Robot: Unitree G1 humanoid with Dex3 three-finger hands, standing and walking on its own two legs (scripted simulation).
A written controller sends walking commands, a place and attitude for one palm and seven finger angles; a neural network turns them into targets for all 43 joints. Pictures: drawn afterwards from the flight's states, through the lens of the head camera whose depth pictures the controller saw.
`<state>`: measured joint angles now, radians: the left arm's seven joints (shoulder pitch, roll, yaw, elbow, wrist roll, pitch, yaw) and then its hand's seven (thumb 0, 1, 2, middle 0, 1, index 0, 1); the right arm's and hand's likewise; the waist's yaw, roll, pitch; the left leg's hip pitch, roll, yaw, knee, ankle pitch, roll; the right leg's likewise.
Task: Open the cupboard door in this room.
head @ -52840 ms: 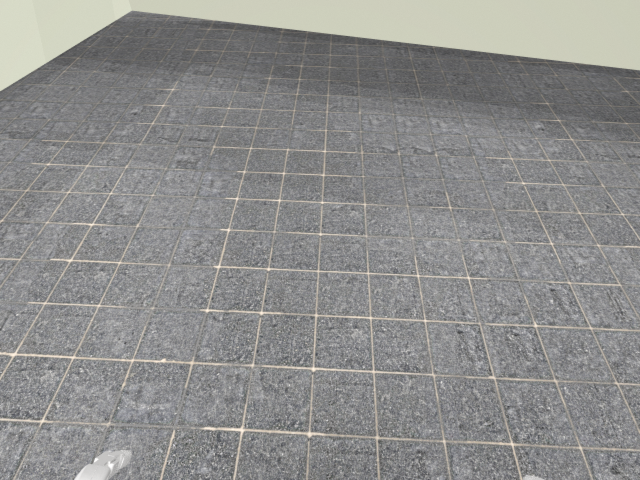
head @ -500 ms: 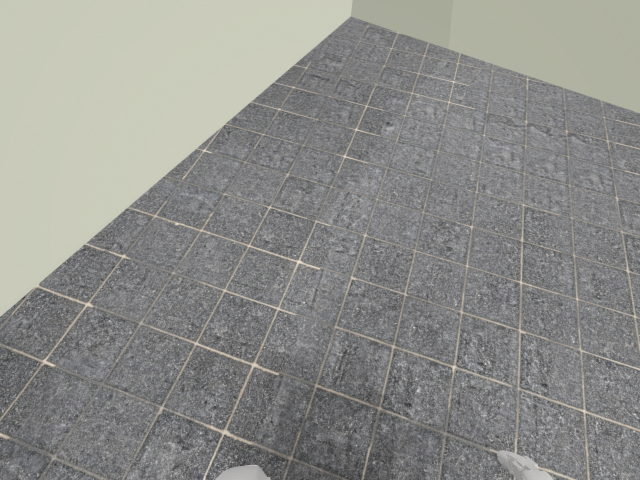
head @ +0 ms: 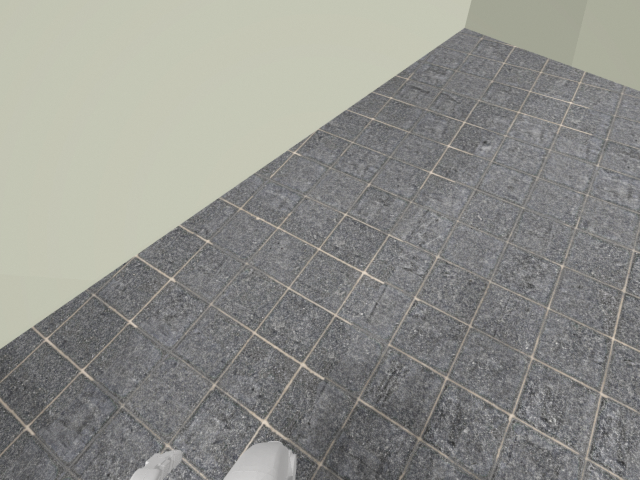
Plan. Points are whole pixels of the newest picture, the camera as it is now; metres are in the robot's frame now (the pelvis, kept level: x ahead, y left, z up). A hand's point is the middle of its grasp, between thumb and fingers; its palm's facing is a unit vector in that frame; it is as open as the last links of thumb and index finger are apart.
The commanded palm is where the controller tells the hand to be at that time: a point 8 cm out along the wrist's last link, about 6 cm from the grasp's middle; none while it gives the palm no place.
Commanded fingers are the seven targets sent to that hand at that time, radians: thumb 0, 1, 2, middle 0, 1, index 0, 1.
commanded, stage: turn to face it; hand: left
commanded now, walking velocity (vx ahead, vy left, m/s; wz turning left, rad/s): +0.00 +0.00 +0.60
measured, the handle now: out of the picture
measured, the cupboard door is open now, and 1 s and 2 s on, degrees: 47 47 47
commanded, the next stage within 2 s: none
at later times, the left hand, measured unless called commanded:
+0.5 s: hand out of the picture +0.03 +0.27 -0.17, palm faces +0.31 -0.92 -0.23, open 7.3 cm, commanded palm none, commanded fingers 0.00 0.90 0.90 -0.20 -0.30 -0.20 -0.30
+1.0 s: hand out of the picture +0.02 +0.19 -0.15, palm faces +0.53 -0.81 -0.25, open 7.3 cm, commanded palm none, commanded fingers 0.00 0.90 0.90 -0.20 -0.30 -0.20 -0.30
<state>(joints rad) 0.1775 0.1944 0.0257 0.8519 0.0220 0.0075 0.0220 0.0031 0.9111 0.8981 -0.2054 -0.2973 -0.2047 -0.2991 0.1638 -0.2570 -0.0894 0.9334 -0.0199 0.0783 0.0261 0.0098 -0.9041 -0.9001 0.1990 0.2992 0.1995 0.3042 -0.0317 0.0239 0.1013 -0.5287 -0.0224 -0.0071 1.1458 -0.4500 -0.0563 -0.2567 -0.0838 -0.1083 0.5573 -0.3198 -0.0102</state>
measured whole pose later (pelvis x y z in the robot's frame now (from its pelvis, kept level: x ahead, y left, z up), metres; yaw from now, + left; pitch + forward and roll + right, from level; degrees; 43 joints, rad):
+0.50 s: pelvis +0.01 +0.04 +0.00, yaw +17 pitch +2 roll -2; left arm 0.16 0.28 0.07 0.90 0.02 0.06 0.01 0.01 0.92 0.90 -0.20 -0.30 -0.20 -0.30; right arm 0.14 -0.22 -0.04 0.90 -0.02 0.02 0.00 0.01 -0.90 -0.90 0.20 0.30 0.20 0.30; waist 0.01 -0.05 0.09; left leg -0.27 -0.03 0.01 0.50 -0.26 0.06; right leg -0.52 -0.10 0.00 1.14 -0.38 0.10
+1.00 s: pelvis +0.05 -0.01 +0.01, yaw +36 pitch +1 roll +2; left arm 0.19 0.18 0.02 0.87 0.02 0.00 0.02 0.00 0.91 0.90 -0.21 -0.30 -0.21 -0.30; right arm 0.17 -0.26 -0.09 0.96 -0.02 0.09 0.03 0.01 -0.91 -0.90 0.20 0.30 0.20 0.30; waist -0.04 -0.01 0.12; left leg -0.50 0.02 0.02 1.08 -0.42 -0.08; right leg -0.18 -0.10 -0.16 0.48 -0.31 0.00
